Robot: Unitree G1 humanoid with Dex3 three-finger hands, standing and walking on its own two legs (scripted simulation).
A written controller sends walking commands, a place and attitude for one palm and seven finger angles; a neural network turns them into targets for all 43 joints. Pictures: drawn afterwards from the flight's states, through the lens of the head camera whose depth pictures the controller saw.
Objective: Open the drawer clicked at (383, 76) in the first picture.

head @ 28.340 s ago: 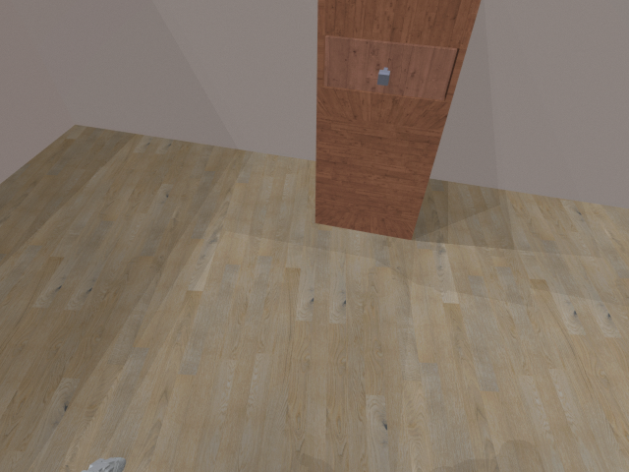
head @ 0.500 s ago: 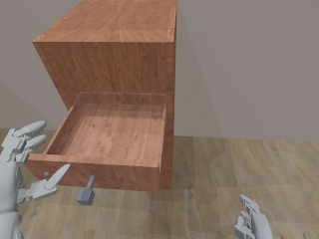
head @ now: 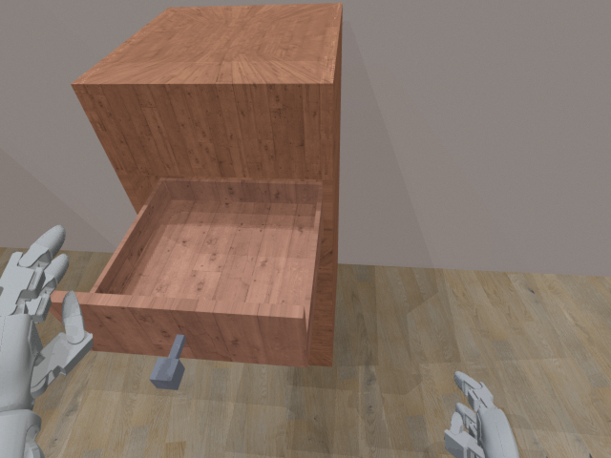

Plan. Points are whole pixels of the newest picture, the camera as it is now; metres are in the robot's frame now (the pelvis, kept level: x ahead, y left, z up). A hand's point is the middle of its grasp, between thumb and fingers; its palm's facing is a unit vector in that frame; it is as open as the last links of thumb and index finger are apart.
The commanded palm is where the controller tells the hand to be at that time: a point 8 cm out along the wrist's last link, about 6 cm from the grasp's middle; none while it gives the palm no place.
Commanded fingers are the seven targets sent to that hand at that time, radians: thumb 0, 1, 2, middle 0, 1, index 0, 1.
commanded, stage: step back with the hand held close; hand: left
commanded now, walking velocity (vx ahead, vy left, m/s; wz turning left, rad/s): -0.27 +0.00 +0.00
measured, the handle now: (172, 361) +0.25 +0.24 -0.04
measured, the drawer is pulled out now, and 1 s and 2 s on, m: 0.30 0.30 0.30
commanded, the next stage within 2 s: stop stepping back and stand still in 1.20 s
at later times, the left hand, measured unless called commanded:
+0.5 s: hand (47, 378) +0.14 +0.26 +0.15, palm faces +0.35 -0.81 -0.46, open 7.4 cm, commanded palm +0.08 +0.30 +0.17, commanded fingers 0.00 0.90 0.90 -0.20 -0.30 -0.20 -0.30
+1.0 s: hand out of the picture +0.07 +0.23 +0.16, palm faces +0.37 -0.83 -0.42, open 7.4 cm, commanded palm +0.01 +0.27 +0.17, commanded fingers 0.00 0.90 0.90 -0.20 -0.30 -0.20 -0.30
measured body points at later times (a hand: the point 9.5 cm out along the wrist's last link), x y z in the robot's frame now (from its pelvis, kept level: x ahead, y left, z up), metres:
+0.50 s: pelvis -0.05 +0.02 -0.01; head -0.02 +0.04 +0.44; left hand +0.12 +0.30 +0.18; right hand +0.13 -0.22 -0.08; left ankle -0.03 +0.12 -0.74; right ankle +0.01 -0.10 -0.74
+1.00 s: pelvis -0.13 +0.00 -0.02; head -0.12 +0.00 +0.43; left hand +0.04 +0.27 +0.19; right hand +0.02 -0.23 -0.10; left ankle -0.03 +0.12 -0.74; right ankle -0.14 -0.10 -0.74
